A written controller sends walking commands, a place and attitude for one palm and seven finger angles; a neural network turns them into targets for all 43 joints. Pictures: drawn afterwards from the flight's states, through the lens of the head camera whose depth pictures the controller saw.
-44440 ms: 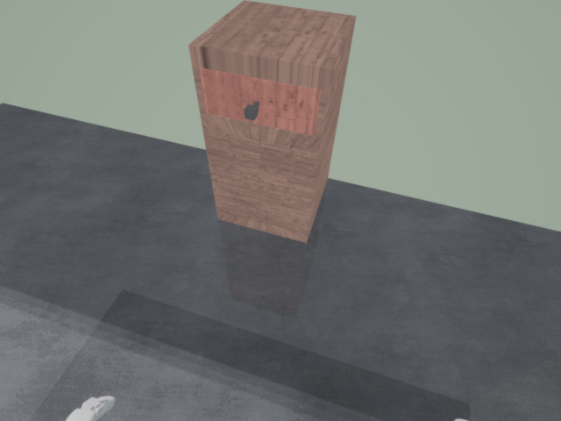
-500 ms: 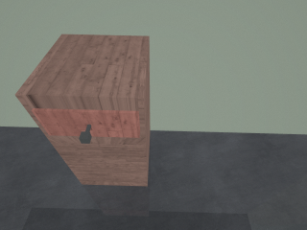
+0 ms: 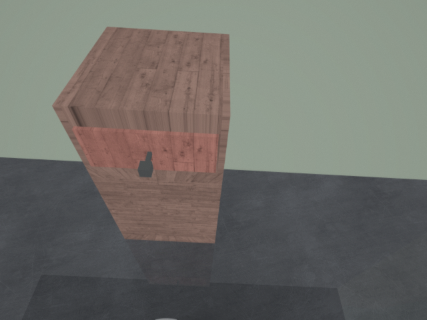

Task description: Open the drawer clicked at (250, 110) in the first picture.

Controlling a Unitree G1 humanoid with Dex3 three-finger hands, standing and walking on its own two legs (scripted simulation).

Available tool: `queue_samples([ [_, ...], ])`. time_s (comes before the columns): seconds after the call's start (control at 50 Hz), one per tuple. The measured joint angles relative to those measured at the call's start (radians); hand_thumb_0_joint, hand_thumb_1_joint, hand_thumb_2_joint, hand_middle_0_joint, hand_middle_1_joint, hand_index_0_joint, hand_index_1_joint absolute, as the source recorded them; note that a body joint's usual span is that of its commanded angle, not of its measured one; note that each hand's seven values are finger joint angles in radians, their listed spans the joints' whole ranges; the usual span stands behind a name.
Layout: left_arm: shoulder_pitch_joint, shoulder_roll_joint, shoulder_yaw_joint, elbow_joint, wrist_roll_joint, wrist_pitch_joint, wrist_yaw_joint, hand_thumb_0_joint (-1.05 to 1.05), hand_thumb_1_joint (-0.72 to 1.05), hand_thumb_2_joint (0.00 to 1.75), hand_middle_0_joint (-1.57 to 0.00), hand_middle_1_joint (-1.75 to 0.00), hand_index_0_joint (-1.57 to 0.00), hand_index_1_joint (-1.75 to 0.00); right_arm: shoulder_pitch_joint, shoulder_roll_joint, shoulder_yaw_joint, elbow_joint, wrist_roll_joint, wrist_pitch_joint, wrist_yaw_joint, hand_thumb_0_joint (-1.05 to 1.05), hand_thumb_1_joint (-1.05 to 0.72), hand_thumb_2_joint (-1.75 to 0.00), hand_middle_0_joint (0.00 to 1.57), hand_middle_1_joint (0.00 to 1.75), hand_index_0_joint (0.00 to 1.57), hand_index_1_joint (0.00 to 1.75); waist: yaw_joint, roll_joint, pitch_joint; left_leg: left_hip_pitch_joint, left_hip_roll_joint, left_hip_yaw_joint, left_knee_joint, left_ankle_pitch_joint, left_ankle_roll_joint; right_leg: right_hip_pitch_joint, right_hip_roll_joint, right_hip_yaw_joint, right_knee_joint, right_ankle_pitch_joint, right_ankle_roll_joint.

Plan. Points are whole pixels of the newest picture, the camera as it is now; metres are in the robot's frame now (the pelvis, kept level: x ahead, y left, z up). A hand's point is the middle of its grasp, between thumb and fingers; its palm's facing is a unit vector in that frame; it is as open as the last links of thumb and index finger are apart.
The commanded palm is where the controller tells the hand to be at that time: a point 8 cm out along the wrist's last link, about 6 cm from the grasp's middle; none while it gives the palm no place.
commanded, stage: come to a stop and stand still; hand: left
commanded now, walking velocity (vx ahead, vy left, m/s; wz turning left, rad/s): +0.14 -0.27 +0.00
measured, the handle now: (147, 163) +0.51 +0.22 -0.09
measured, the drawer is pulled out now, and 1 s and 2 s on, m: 0.01 0.01 0.01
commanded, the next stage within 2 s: look again from close up in 0.82 s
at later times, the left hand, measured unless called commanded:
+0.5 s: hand out of the picture -0.07 +0.11 -0.15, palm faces +0.06 -0.99 -0.14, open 7.3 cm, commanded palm none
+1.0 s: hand out of the picture +0.00 +0.14 -0.16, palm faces -0.01 -0.97 -0.23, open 7.3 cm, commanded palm none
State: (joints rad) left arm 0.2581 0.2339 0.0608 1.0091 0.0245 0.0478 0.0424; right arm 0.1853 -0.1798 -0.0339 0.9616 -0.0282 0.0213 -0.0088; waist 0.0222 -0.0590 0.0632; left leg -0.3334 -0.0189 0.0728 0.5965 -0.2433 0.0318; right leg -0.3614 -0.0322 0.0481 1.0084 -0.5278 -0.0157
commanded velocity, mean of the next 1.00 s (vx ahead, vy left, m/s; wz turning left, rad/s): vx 0.01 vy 0.01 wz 0.00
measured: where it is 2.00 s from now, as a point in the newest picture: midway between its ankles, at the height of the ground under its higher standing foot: outside the picture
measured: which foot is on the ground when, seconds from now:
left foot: down 0.00-0.28, up 0.30-0.60, down 0.62-1.00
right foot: up 0.00-0.24, down 0.26-1.00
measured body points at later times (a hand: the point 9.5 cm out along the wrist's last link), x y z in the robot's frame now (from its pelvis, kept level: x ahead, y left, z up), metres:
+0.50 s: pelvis -0.01 -0.03 +0.02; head +0.01 -0.04 +0.47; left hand -0.07 +0.16 -0.14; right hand -0.04 -0.25 -0.15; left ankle +0.04 +0.09 -0.69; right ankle -0.09 -0.08 -0.72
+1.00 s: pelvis -0.01 -0.03 +0.01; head -0.01 -0.04 +0.46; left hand +0.00 +0.19 -0.14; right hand +0.04 -0.25 -0.15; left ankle +0.02 +0.09 -0.71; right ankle -0.09 -0.08 -0.72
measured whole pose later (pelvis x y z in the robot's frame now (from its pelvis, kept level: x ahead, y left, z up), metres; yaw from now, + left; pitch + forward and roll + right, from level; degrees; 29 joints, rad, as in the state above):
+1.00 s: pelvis -0.01 -0.03 +0.01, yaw -3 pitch -1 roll +0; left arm 0.33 0.12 0.00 1.02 0.03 -0.04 0.07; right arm 0.20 -0.17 -0.02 1.01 -0.02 0.02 -0.03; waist 0.01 0.02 0.03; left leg -0.37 0.01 0.04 0.72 -0.29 0.03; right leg -0.09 0.08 -0.04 0.50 -0.38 -0.07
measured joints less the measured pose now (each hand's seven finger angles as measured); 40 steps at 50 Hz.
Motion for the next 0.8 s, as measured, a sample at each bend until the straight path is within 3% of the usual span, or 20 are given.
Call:
queue_samples([
  [0.08,-0.004,-0.004,-0.009,0.001,0.005,-0.016,-0.018,0.01,0.91,0.90,-0.19,-0.30,-0.20,-0.30,0.027,0.024,0.018,0.023,-0.006,-0.008,0.001,0.01,-0.90,-0.90,0.20,0.30,0.20,0.30,-0.010,0.018,-0.036,0.010,-0.001,0.001,-0.094,0.065,0.006,-0.007,0.010,-0.040,-0.019,0.084,-0.002],
  [0.14,0.016,-0.024,-0.016,0.002,0.008,-0.012,-0.031,0.00,0.91,0.90,-0.19,-0.30,-0.20,-0.30,0.049,0.024,0.010,0.033,-0.009,-0.009,-0.007,0.00,-0.93,-0.90,0.20,0.30,0.21,0.30,-0.024,0.035,-0.065,0.011,0.005,0.008,-0.148,0.100,0.010,0.024,0.018,-0.059,-0.093,0.073,-0.005],
  [0.2,0.038,-0.045,-0.023,0.008,0.009,-0.007,-0.042,0.00,0.91,0.90,-0.19,-0.30,-0.20,-0.30,0.075,0.018,0.004,0.045,-0.016,-0.007,-0.002,0.00,-0.93,-0.90,0.20,0.30,0.21,0.30,-0.040,0.051,-0.083,0.009,0.014,0.012,-0.181,0.123,0.005,0.086,0.028,-0.082,-0.225,0.033,-0.016],
  [0.26,0.068,-0.060,-0.027,0.013,0.006,-0.016,-0.048,0.00,0.91,0.90,-0.19,-0.30,-0.20,-0.30,0.111,0.017,-0.003,0.064,-0.014,0.000,0.000,0.00,-0.92,-0.90,0.20,0.30,0.21,0.30,-0.046,0.044,-0.097,-0.002,0.012,0.018,-0.179,0.120,-0.013,0.192,0.036,-0.093,-0.464,0.071,-0.035],
  [0.34,0.110,-0.095,-0.036,0.040,0.006,-0.031,-0.035,0.00,0.91,0.90,-0.19,-0.30,-0.20,-0.30,0.160,0.009,-0.008,0.115,-0.005,0.020,0.002,0.01,-0.91,-0.90,0.20,0.30,0.21,0.30,-0.037,0.064,-0.097,-0.076,0.021,-0.022,0.058,-0.090,-0.020,0.252,0.064,-0.119,-0.561,0.176,-0.070],
  [0.42,0.155,-0.130,-0.046,0.076,-0.004,-0.066,-0.022,0.00,0.91,0.90,-0.19,-0.30,-0.20,-0.30,0.179,0.009,-0.003,0.149,-0.001,0.011,0.005,0.01,-0.91,-0.90,0.20,0.30,0.20,0.30,-0.030,0.073,-0.076,-0.129,0.037,-0.034,0.249,-0.066,-0.022,0.321,0.088,-0.131,-0.653,0.208,-0.077],
  [0.56,0.179,-0.178,-0.063,0.127,-0.004,-0.080,-0.018,0.01,0.91,0.90,-0.20,-0.30,-0.20,-0.30,0.133,0.035,0.016,0.156,0.013,0.002,-0.012,0.01,-0.91,-0.90,0.19,0.30,0.20,0.30,-0.007,0.070,-0.019,-0.064,0.046,-0.017,0.118,-0.075,-0.033,0.345,0.104,-0.120,-0.650,0.192,-0.084],
  [0.64,0.182,-0.178,-0.061,0.140,-0.010,-0.068,-0.013,0.01,0.91,0.90,-0.20,-0.30,-0.20,-0.30,0.101,0.047,0.022,0.149,0.011,-0.011,-0.033,0.02,-0.92,-0.90,0.19,0.30,0.20,0.30,-0.003,0.055,-0.015,0.033,0.030,-0.008,-0.048,0.056,-0.021,0.306,0.094,-0.114,-0.527,0.115,-0.074],
  [0.7,0.158,-0.163,-0.056,0.136,-0.012,-0.054,0.002,0.01,0.91,0.90,-0.20,-0.30,-0.20,-0.30,0.084,0.048,0.021,0.140,0.016,-0.022,-0.044,0.02,-0.94,-0.90,0.20,0.30,0.20,0.30,0.005,0.026,-0.016,0.043,0.010,0.012,-0.037,-0.003,-0.014,0.278,0.066,-0.102,-0.445,0.109,-0.048],
  [0.8,0.096,-0.147,-0.054,0.105,-0.009,-0.049,0.011,0.01,0.91,0.90,-0.20,-0.30,-0.20,-0.30,0.048,0.030,0.019,0.127,0.021,-0.011,-0.047,0.02,-0.94,-0.90,0.20,0.30,0.20,0.30,0.008,0.043,-0.027,0.043,0.010,0.012,-0.067,0.017,-0.020,0.288,0.070,-0.099,-0.491,0.090,-0.065],
])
